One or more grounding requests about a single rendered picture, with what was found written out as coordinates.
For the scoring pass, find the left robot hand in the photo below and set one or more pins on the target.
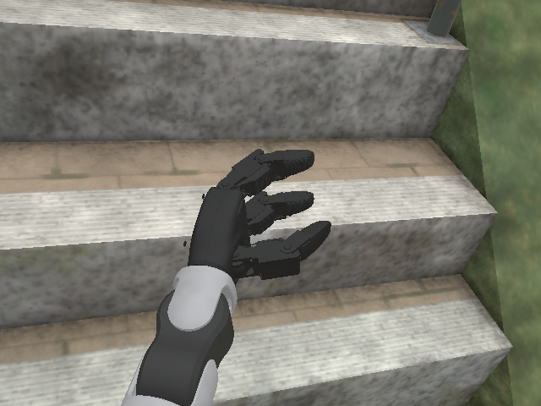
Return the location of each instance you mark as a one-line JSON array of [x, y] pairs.
[[221, 233]]

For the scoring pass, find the left robot forearm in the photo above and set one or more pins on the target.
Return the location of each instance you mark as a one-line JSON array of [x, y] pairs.
[[194, 332]]

